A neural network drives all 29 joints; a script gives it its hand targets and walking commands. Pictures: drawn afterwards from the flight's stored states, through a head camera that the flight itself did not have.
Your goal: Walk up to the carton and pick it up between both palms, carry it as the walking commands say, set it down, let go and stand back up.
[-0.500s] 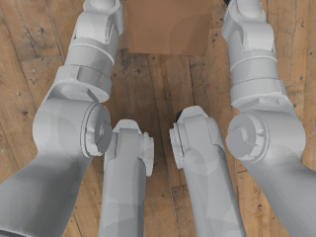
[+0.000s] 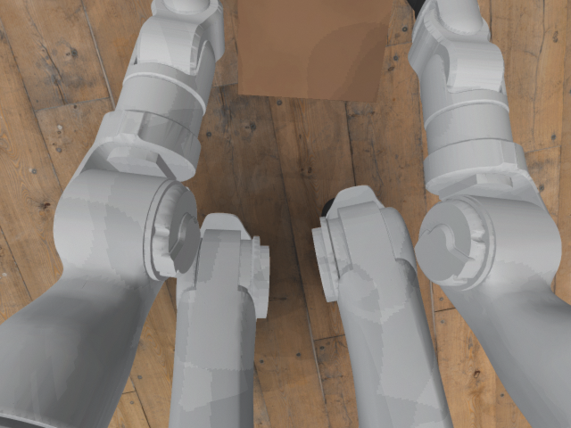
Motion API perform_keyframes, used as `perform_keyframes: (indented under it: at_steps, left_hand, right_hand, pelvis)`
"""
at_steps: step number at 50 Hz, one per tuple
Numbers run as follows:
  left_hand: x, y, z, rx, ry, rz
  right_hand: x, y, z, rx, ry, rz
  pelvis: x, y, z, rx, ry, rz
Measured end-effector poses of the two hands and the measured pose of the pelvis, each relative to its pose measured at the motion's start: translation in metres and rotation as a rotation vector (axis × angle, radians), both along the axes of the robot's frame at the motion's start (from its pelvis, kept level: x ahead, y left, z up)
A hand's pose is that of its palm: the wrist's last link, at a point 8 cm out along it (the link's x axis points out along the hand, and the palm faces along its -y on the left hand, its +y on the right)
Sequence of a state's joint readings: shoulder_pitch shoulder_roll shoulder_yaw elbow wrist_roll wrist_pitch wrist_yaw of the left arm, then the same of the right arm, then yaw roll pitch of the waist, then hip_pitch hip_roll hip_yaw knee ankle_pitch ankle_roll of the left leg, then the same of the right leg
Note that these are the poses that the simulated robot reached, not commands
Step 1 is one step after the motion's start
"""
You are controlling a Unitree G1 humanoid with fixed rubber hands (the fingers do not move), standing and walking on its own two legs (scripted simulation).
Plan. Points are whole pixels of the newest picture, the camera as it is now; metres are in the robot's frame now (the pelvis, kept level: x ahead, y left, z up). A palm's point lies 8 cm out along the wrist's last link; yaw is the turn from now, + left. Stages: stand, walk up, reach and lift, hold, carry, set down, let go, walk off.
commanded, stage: set down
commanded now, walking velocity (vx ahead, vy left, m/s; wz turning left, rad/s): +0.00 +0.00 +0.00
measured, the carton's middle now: out of the picture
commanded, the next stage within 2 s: none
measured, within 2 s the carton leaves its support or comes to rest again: rests again in 1.00 s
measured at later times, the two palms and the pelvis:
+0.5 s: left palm out of the picture +0.56 +0.03 -0.19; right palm out of the picture +0.51 -0.21 -0.18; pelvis +0.00 +0.00 -0.01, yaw +0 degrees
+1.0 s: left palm out of the picture +0.57 +0.03 -0.20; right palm out of the picture +0.52 -0.21 -0.19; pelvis +0.01 +0.00 -0.01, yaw +0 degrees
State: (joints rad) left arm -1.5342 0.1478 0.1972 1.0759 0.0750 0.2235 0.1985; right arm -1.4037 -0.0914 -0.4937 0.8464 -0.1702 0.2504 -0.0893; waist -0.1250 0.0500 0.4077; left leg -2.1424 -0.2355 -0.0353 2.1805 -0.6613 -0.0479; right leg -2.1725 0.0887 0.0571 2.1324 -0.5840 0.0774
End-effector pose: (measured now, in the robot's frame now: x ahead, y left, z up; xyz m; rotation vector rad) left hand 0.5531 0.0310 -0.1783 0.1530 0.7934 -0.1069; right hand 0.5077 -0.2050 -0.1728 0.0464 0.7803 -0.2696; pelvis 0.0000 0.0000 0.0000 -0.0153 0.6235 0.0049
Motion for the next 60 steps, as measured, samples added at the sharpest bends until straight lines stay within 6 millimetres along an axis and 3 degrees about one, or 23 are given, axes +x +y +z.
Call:
perform_keyframes:
  at_steps: [60]
  left_hand:
    - [0.013, -0.003, -0.019, -0.085, -0.037, -0.041]
  right_hand:
    - [0.013, -0.008, -0.019, 0.018, -0.013, 0.03]
  pelvis:
    - [0.011, -0.003, -0.014, -0.007, -0.003, -0.003]
